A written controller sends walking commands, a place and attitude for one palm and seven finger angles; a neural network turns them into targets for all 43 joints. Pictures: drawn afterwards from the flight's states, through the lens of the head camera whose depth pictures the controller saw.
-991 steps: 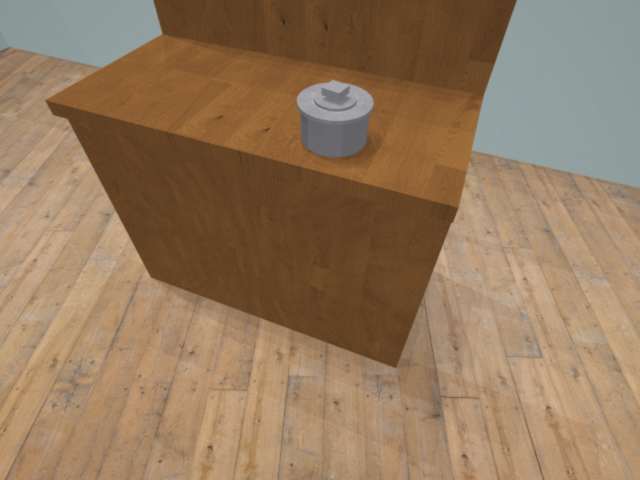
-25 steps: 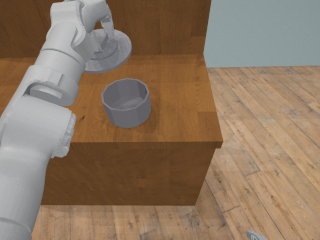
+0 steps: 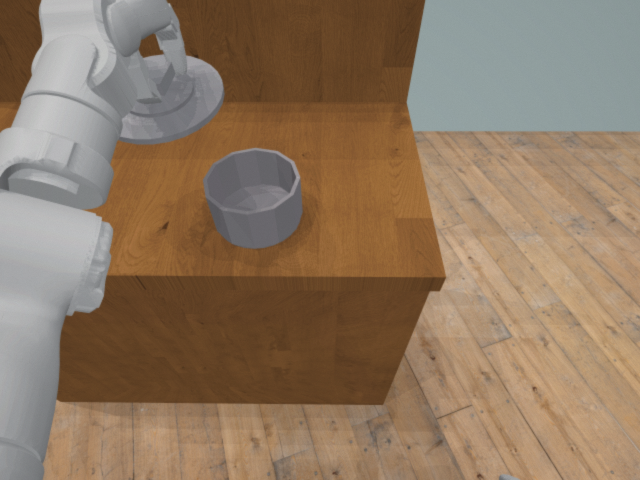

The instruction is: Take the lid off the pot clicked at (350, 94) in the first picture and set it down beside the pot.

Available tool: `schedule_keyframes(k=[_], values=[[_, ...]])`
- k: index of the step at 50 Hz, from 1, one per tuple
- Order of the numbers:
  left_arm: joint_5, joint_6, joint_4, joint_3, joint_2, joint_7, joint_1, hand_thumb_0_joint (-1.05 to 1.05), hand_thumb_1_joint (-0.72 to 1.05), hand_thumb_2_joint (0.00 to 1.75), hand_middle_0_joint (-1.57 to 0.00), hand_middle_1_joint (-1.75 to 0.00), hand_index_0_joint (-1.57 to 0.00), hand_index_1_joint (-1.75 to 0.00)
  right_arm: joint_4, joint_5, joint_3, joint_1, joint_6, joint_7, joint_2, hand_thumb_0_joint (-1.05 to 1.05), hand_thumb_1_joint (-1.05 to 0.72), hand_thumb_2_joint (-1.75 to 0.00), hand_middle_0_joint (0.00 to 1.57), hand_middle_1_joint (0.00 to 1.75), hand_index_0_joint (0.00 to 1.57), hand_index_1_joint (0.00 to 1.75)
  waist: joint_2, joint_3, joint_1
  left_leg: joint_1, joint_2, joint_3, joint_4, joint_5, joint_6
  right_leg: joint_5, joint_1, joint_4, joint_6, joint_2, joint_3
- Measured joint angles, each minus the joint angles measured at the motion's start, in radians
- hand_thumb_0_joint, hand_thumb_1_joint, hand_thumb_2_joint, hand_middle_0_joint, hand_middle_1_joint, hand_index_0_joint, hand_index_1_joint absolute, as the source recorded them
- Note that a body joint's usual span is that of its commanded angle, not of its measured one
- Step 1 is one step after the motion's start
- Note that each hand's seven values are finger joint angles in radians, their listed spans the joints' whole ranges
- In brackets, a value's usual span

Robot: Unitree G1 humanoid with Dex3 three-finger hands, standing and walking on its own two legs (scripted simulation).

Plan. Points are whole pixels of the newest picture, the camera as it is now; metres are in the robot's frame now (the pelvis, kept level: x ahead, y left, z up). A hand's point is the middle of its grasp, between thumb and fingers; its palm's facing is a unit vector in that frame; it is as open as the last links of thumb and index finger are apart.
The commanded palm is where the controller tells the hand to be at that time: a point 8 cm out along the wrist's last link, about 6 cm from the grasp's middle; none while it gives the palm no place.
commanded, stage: move the lid sideways beside the pot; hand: left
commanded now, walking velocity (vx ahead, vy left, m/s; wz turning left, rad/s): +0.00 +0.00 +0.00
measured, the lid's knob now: (151, 77) +0.52 +0.17 +0.24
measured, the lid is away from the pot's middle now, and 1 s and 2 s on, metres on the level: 0.09 0.21 0.23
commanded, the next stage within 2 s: lower the lid onto the table in 1.26 s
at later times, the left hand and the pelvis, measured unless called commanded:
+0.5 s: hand (73, 78) +0.50 +0.24 +0.26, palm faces -0.24 -0.05 -0.97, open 7.7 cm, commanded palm +0.50 +0.24 +0.33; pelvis +0.01 +0.01 +0.00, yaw +1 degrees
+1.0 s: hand (31, 83) +0.49 +0.29 +0.26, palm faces -0.25 -0.06 -0.97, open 7.7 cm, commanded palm +0.50 +0.29 +0.33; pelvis +0.01 +0.02 +0.00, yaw +1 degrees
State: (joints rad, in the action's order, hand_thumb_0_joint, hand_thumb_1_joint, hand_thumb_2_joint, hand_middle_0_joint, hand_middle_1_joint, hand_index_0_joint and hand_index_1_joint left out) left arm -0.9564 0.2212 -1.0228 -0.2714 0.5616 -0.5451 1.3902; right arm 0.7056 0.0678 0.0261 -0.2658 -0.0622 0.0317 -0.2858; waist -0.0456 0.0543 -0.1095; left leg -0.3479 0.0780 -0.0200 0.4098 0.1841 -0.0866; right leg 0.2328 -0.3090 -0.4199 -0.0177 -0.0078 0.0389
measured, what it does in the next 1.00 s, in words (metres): stands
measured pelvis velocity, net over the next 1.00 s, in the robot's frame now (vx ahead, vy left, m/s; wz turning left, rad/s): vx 0.01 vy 0.02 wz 0.01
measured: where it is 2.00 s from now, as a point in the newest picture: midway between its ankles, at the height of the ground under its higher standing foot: outside the picture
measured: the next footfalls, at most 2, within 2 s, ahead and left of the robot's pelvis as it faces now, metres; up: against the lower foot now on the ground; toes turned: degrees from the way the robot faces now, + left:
none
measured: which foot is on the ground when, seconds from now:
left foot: down 0.00-1.00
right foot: down 0.00-1.00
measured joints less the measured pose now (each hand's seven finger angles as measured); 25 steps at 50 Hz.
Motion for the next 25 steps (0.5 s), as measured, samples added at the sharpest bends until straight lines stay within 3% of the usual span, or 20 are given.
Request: schedule_keyframes(k=[8, 13, 25], values=[[-0.008, -0.009, -0.038, 0.035, 0.050, -0.013, 0.007, 0.01, 0.26, 0.77, -0.69, -0.99, -0.61, -0.92, 0.011, 0.004, 0.001, -0.014, -0.024, -0.002, -0.003, 0.01, -0.90, -0.90, 0.20, 0.30, 0.20, 0.30, 0.005, 0.003, -0.005, -0.006, -0.003, -0.003, 0.009, 0.010, -0.004, -0.001, 0.001, 0.009, 0.004, -0.003, -0.003], [-0.020, -0.028, 0.014, 0.018, 0.080, -0.015, -0.018, 0.01, 0.26, 0.77, -0.69, -0.99, -0.61, -0.92, 0.002, 0.003, -0.009, -0.025, -0.022, -0.003, -0.004, 0.01, -0.90, -0.90, 0.20, 0.30, 0.20, 0.30, 0.007, -0.001, 0.000, -0.015, -0.001, 0.003, 0.014, 0.012, -0.006, -0.002, -0.001, 0.015, 0.006, -0.002, 0.002], [-0.007, -0.074, 0.041, 0.036, 0.129, -0.030, -0.035, 0.01, 0.26, 0.77, -0.70, -0.99, -0.61, -0.92, -0.003, 0.005, -0.010, -0.009, -0.023, 0.002, -0.001, 0.01, -0.90, -0.90, 0.20, 0.30, 0.20, 0.30, 0.007, 0.000, 0.008, -0.025, 0.008, 0.009, 0.020, 0.017, -0.017, -0.002, -0.001, 0.023, 0.017, 0.006, 0.008]])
